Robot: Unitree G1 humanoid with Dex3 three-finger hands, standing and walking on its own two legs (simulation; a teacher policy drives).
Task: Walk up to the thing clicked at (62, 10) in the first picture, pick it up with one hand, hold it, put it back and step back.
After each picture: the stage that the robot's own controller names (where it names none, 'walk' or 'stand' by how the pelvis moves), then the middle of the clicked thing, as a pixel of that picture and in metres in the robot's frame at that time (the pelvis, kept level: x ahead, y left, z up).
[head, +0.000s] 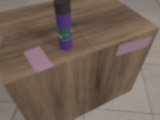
stand; (64, 26) +0.66 +0.11 +0.06
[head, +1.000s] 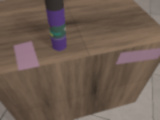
walk; (56, 24) +0.60 +0.14 +0.09
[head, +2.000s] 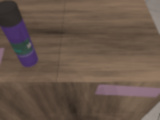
stand; (19, 38) +0.47 +0.26 +0.09
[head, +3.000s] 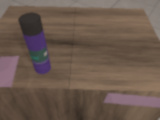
stand; (37, 47) +0.49 +0.20 +0.08
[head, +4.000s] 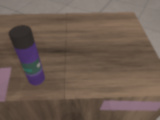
stand; (29, 58) +0.45 +0.22 +0.06
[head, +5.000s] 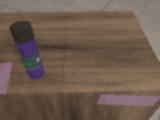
stand; (29, 53) +0.48 +0.22 +0.06
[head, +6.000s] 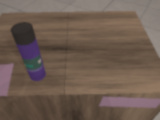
stand; (31, 55) +0.47 +0.22 +0.06
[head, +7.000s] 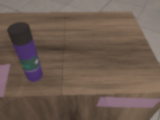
stand; (27, 55) +0.46 +0.24 +0.06
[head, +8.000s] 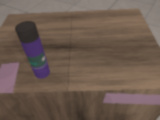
rise first; (35, 53) +0.49 +0.22 +0.06
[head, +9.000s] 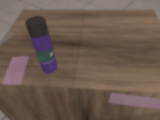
go down; (43, 48) +0.50 +0.21 +0.07
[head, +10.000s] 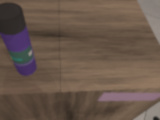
go down; (19, 45) +0.45 +0.18 +0.09
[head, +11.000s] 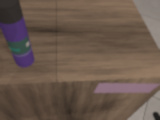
approach; (17, 36) +0.50 +0.19 +0.10
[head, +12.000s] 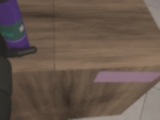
close; (9, 20) +0.51 +0.19 +0.14
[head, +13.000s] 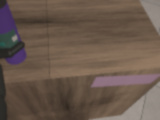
lift; (3, 29) +0.49 +0.20 +0.13
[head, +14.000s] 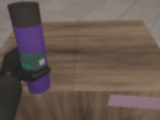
lift; (32, 51) +0.34 +0.16 +0.23
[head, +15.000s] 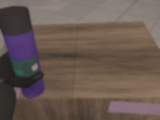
hold; (24, 57) +0.33 +0.17 +0.23
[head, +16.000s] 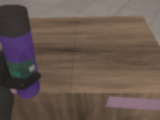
hold; (21, 57) +0.32 +0.18 +0.22
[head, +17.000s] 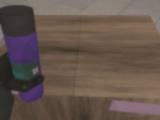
hold; (25, 59) +0.32 +0.17 +0.21
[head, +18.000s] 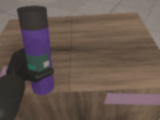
crouch; (38, 53) +0.36 +0.14 +0.20
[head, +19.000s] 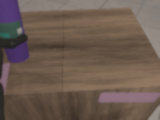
lower; (9, 22) +0.46 +0.20 +0.23
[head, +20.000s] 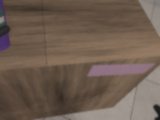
lower; out of the picture +0.53 +0.21 +0.15
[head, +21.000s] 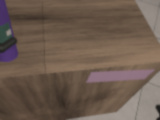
lower; out of the picture +0.51 +0.20 +0.13
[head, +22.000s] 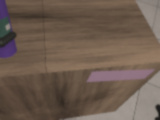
lower; out of the picture +0.52 +0.21 +0.14
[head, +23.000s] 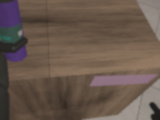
lower; (8, 24) +0.51 +0.18 +0.13
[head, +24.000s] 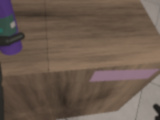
open; (1, 15) +0.52 +0.19 +0.14
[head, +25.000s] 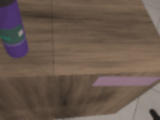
sink last; (8, 23) +0.49 +0.19 +0.12
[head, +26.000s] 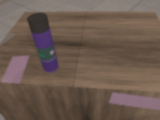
sink last; (45, 45) +0.51 +0.21 +0.10
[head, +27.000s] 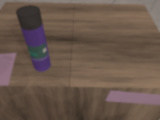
stand; (36, 42) +0.49 +0.18 +0.11
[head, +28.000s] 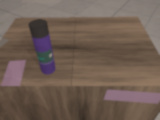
stand; (43, 49) +0.54 +0.20 +0.07
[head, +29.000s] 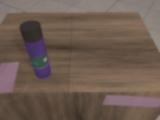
stand; (37, 52) +0.49 +0.20 +0.06
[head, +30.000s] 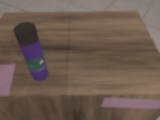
stand; (33, 55) +0.47 +0.20 +0.06
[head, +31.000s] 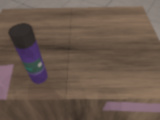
stand; (31, 57) +0.45 +0.20 +0.06
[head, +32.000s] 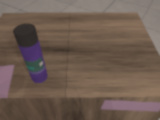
stand; (33, 56) +0.46 +0.21 +0.06
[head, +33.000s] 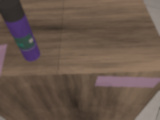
walk; (22, 33) +0.51 +0.25 +0.09
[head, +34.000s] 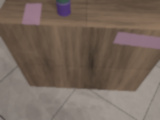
walk; out of the picture +0.77 +0.16 +0.08
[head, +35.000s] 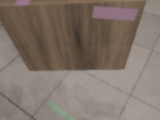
walk; out of the picture +1.01 +0.25 +0.09
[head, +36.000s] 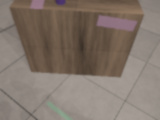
stand; out of the picture +1.11 +0.17 +0.07
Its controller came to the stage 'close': yes
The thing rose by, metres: 0.23
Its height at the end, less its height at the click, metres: +0.00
